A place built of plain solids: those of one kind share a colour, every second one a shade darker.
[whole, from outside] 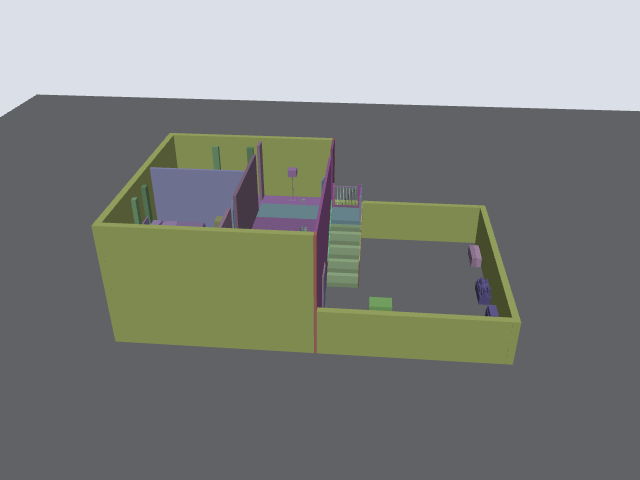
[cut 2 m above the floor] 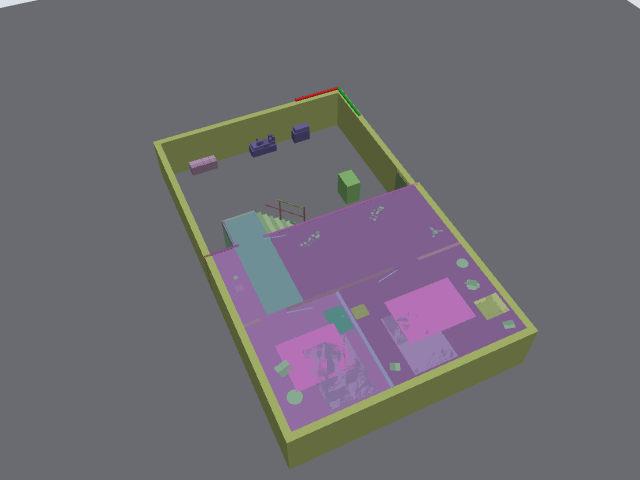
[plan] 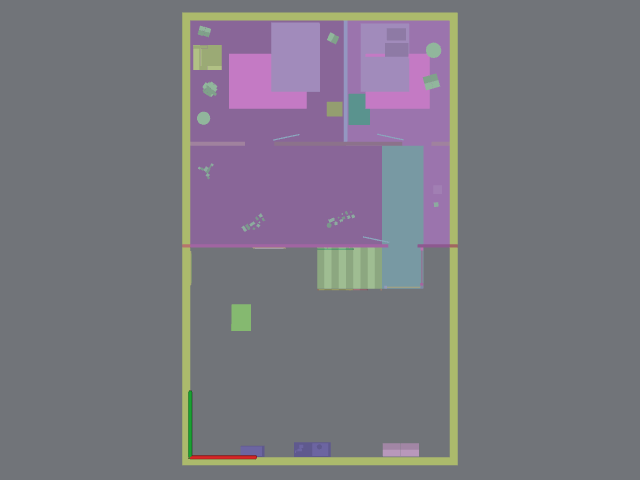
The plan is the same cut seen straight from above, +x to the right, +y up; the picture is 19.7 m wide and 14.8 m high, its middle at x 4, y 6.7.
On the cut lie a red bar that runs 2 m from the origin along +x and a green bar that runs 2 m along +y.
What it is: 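A house over a walled back yard; in the yard at the foot of the outdoor stair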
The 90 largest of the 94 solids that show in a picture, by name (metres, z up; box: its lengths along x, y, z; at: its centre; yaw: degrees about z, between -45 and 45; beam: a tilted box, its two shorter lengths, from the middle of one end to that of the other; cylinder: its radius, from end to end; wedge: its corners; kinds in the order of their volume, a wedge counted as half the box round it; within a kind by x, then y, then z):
{
 "wall_1": {"box": [0.25, 6.47, 1.85], "at": [-0.12, 3.23, 0.88]},
 "wall_2": {"box": [0.25, 7.25, 4.78], "at": [-0.12, 10.09, 2.34]},
 "wall_3": {"box": [8.5, 0.25, 1.85], "at": [4.0, -0.12, 0.88]},
 "wall_4": {"box": [8.5, 0.25, 4.78], "at": [4.0, 13.59, 2.34]},
 "wall_5": {"box": [0.25, 6.47, 1.85], "at": [8.13, 3.23, 0.88]},
 "wall_6": {"box": [0.25, 7.25, 4.78], "at": [8.13, 10.09, 2.34]},
 "bedstead_bedroom_bed_1": {"box": [1.43, 1.05, 0.75], "at": [3.23, 11.8, 2.33]},
 "bedstead_bedroom_bed_2": {"box": [1.5, 1.04, 0.7], "at": [3.24, 11.79, 2.3]},
 "bedstead_bedroom_bed_3": {"box": [1.5, 1.02, 0.7], "at": [3.24, 12.82, 2.3]},
 "bedstead_bedroom_bed_4": {"box": [1.5, 0.05, 1.11], "at": [3.24, 13.38, 2.51]},
 "bedstead_bedroom_bed_5": {"box": [1.51, 2.09, 0.65], "at": [3.25, 12.31, 2.28]},
 "bedstead_bedroom_bed_6": {"box": [0.6, 0.38, 0.8], "at": [3.59, 13.14, 2.35]},
 "bedstead_bedroom_bed_7": {"box": [0.72, 0.42, 0.75], "at": [3.61, 12.54, 2.33]},
 "bedstead_bedroom_bed_8": {"box": [0.72, 0.42, 0.63], "at": [5.64, 12.57, 2.27]},
 "bedstead_bedroom_bed_9": {"box": [0.72, 0.25, 0.68], "at": [5.64, 12.65, 2.29]},
 "bedstead_bedroom_bed_10": {"box": [0.7, 0.25, 0.63], "at": [5.65, 13.25, 2.27]},
 "bedstead_bedroom_bed_11": {"box": [0.65, 0.25, 0.68], "at": [5.65, 13.25, 2.29]},
 "bedstead_bedroom_bed_12": {"box": [0.68, 0.42, 0.73], "at": [5.67, 13.07, 2.32]},
 "bedstead_bedroom_bed_13": {"box": [1.43, 2.11, 0.53], "at": [5.99, 12.32, 2.22]},
 "bedstead_bedroom_bed_14": {"box": [1.5, 1.04, 0.58], "at": [6.0, 11.78, 2.24]},
 "bedstead_bedroom_bed_15": {"box": [1.45, 1.07, 0.63], "at": [6.0, 11.82, 2.27]},
 "bedstead_bedroom_bed_16": {"box": [1.5, 2.11, 0.46], "at": [6.0, 12.32, 2.18]},
 "bedstead_bedroom_bed_17": {"box": [1.5, 1.05, 0.58], "at": [6.0, 12.83, 2.24]},
 "bedstead_bedroom_bed_18": {"box": [0.68, 0.45, 0.73], "at": [6.34, 13.05, 2.32]},
 "bedstead_bedroom_bed_19": {"box": [0.6, 0.38, 0.78], "at": [6.35, 13.04, 2.34]},
 "bedstead_bedroom_bed_20": {"box": [0.65, 0.23, 0.68], "at": [6.35, 13.24, 2.29]},
 "bedstead_bedroom_bed_21": {"box": [0.72, 0.42, 0.63], "at": [6.37, 12.57, 2.27]},
 "upper_floor_1": {"box": [4.92, 4.0, 0.18], "at": [2.34, 11.6, 1.91]},
 "upper_floor_2": {"box": [6.05, 3.05, 0.18], "at": [2.9, 8.09, 1.91]},
 "upper_floor_3": {"box": [3.35, 4.0, 0.18], "at": [6.45, 11.6, 1.91]},
 "upper_floor_4": {"box": [0.95, 3.05, 0.18], "at": [7.65, 8.09, 1.91]},
 "step_1": {"box": [0.67, 1.27, 0.25], "at": [4.25, 5.83, 0.07]},
 "step_2": {"box": [0.67, 1.27, 0.45], "at": [4.47, 5.83, 0.17]},
 "step_3": {"box": [0.67, 1.27, 0.65], "at": [4.69, 5.83, 0.28]},
 "step_4": {"box": [0.67, 1.27, 0.85], "at": [4.91, 5.83, 0.38]},
 "step_5": {"box": [0.67, 1.27, 1.05], "at": [5.14, 5.83, 0.47]},
 "step_6": {"box": [0.67, 1.27, 1.25], "at": [5.36, 5.83, 0.57]},
 "step_7": {"box": [0.67, 1.27, 1.45], "at": [5.58, 5.83, 0.68]},
 "step_8": {"box": [0.67, 1.27, 1.65], "at": [5.8, 5.83, 0.78]},
 "step_9": {"box": [0.53, 1.27, 1.85], "at": [5.95, 5.83, 0.88]},
 "stair_wall_1": {"box": [6.1, 0.1, 4.78], "at": [3.05, 6.52, 2.34]},
 "stair_wall_2": {"box": [1.0, 0.1, 4.78], "at": [7.5, 6.52, 2.34]},
 "head_base_1": {"box": [1.28, 1.27, 1.95], "at": [6.55, 5.83, 0.93]},
 "upper_partition_1": {"box": [1.69, 0.12, 2.63], "at": [0.85, 9.67, 3.26]},
 "upper_partition_2": {"box": [3.94, 0.12, 2.63], "at": [4.56, 9.67, 3.26]},
 "upper_partition_3": {"box": [0.57, 0.12, 2.63], "at": [7.72, 9.67, 3.26]},
 "upper_split_wall_1": {"box": [0.12, 3.74, 2.63], "at": [4.79, 11.6, 3.26]},
 "upper_floor_head_1": {"box": [1.28, 4.41, 0.18], "at": [6.55, 7.4, 1.91]},
 "planter_1": {"box": [0.67, 0.3, 0.76], "at": [1.88, 0.18, 0.33]},
 "planter_2": {"box": [0.74, 0.35, 0.56], "at": [1.92, 0.19, 0.23]},
 "planter_3": {"box": [0.25, 0.4, 0.55], "at": [3.63, 0.23, 0.22]},
 "planter_4": {"box": [1.13, 0.45, 0.39], "at": [3.76, 0.24, 0.15]},
 "planter_5": {"box": [0.5, 0.4, 0.55], "at": [4.01, 0.23, 0.22]},
 "bin_1": {"box": [0.6, 0.83, 1.08], "at": [1.57, 4.3, 0.49]},
 "slotfit_bedroom_wall_table_1": {"box": [0.66, 0.97, 0.81], "at": [5.21, 10.73, 2.35]},
 "slotfit_bedroom_seat_1": {"box": [0.23, 0.77, 0.97], "at": [0.21, 12.33, 2.43]},
 "slotfit_bedroom_seat_2": {"box": [0.42, 0.12, 0.66], "at": [0.31, 12.65, 2.28]},
 "slotfit_bedroom_seat_3": {"box": [0.62, 0.53, 0.46], "at": [0.66, 12.33, 2.18]},
 "slotfit_bedroom_seat_4": {"box": [0.45, 0.12, 0.66], "at": [0.74, 12.0, 2.28]},
 "slotfit_bedroom_seat_5": {"box": [0.45, 0.12, 0.66], "at": [0.74, 12.65, 2.28]},
 "curtains_1": {"box": [0.24, 0.18, 2.25], "at": [2.61, 13.38, 3.18]},
 "curtains_2": {"box": [0.24, 0.18, 2.25], "at": [3.69, 13.38, 3.18]},
 "curtains_3": {"box": [0.19, 0.27, 2.24], "at": [7.91, 10.12, 3.18]},
 "curtains_4": {"box": [0.19, 0.27, 2.24], "at": [7.91, 11.64, 3.18]},
 "laid_rug_rug_bedroom_1": {"box": [2.4, 1.7, 0.05], "at": [2.39, 11.6, 1.98]},
 "laid_rug_rug_bedroom_2": {"box": [1.98, 1.7, 0.05], "at": [6.4, 11.6, 1.98]},
 "bench_1": {"box": [0.28, 0.21, 0.48], "at": [6.07, 0.13, 0.19]},
 "bench_2": {"box": [0.28, 0.2, 0.48], "at": [6.07, 0.33, 0.19]},
 "bench_3": {"box": [0.29, 0.21, 0.48], "at": [6.35, 0.13, 0.19]},
 "bench_4": {"box": [0.29, 0.2, 0.48], "at": [6.35, 0.33, 0.19]},
 "bench_5": {"box": [0.29, 0.21, 0.48], "at": [6.64, 0.13, 0.19]},
 "bench_6": {"box": [0.29, 0.2, 0.48], "at": [6.64, 0.33, 0.19]},
 "bench_7": {"box": [0.28, 0.21, 0.48], "at": [6.92, 0.13, 0.19]},
 "bench_8": {"box": [0.28, 0.2, 0.48], "at": [6.92, 0.33, 0.19]},
 "clutter_bedroom_1": {"cylinder": 0.2, "from": [0.41, 10.46, 1.95], "to": [0.41, 10.46, 2.46]},
 "clutter_bedroom_2": {"box": [0.23, 0.21, 0.16], "at": [7.3, 11.65, 2.03], "yaw": 15.8},
 "clutter_bedroom_3": {"box": [0.23, 0.21, 0.16], "at": [7.35, 11.44, 2.03], "yaw": 15.8},
 "clutter_bedroom_4": {"cylinder": 0.24, "from": [7.5, 12.55, 1.95], "to": [7.5, 12.55, 2.54]},
 "clutter_bedroom_5": {"box": [0.22, 0.21, 0.16], "at": [7.51, 11.71, 2.03], "yaw": 15.8},
 "clutter_bedroom_6": {"box": [0.22, 0.21, 0.16], "at": [7.57, 11.5, 2.03], "yaw": 15.8},
 "slotfit_bedroom_storage_1": {"box": [0.49, 0.46, 0.67], "at": [4.45, 10.73, 2.29]},
 "back_wall_end_1": {"box": [0.25, 0.1, 4.78], "at": [-0.12, 6.52, 2.34]},
 "yard_gate_leaf_1": {"box": [0.05, 0.92, 1.75], "at": [0.03, 5.83, 0.82]},
 "undercroft_leaf_1": {"box": [0.88, 0.05, 1.75], "at": [2.43, 6.44, 0.82]},
 "doorleaf_door_1": {"box": [0.83, 0.042, 2.08], "at": [2.96, 9.87, 2.99], "yaw": 11.9},
 "yard_gate_frame_1": {"box": [0.03, 1.06, 1.81], "at": [0.01, 5.83, 0.85]},
 "undercroft_frame_1": {"box": [1.02, 0.03, 1.81], "at": [2.43, 6.45, 0.85]},
 "slotfit_hallpiece_corner_1": {"box": [0.37, 0.37, 0.31], "at": [7.63, 8.26, 3.34]},
 "headland_ahead_guard_newel_1": {"box": [0.09, 0.09, 1.15], "at": [7.14, 6.42, 2.52]},
 "headland_side_guard_newel_1": {"box": [0.09, 0.09, 1.15], "at": [6.02, 5.24, 2.52]}
}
